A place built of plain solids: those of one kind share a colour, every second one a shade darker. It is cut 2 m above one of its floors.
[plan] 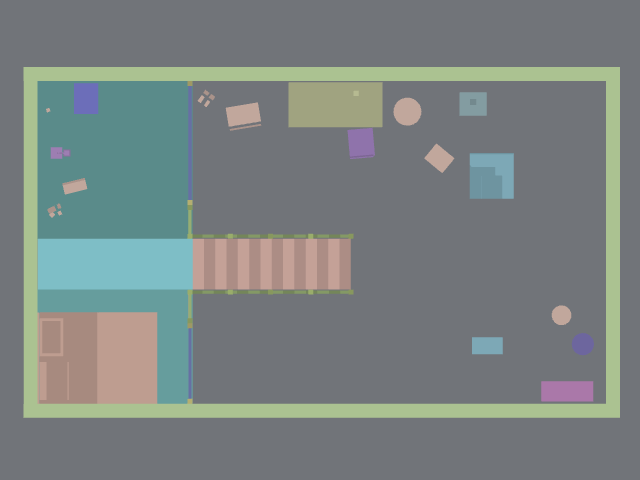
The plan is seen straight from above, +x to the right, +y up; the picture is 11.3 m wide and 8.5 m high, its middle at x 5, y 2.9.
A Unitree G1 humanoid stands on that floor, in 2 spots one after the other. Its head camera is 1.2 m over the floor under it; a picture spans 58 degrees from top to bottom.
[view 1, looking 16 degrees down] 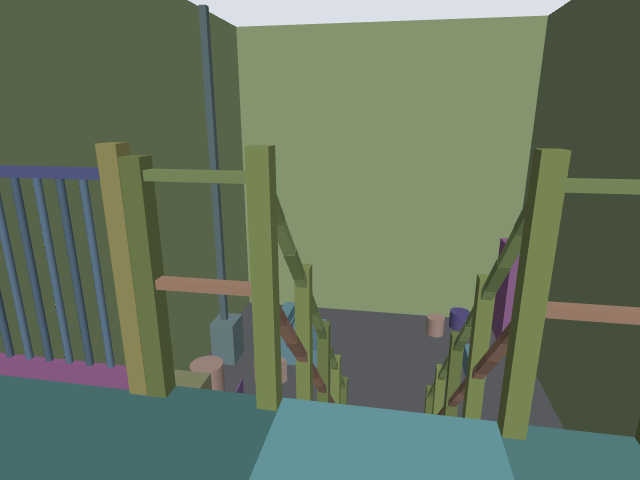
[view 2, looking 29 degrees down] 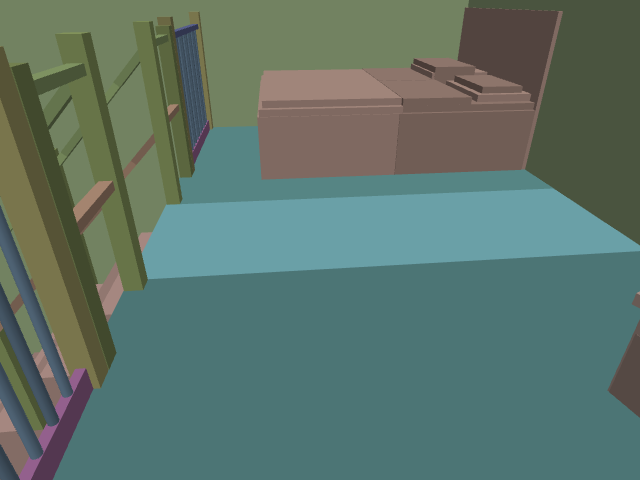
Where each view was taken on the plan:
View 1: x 1.15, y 2.47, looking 10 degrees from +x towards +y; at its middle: wall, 9.42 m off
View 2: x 2.00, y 4.77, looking -96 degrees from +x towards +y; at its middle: upper_floor_head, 2.47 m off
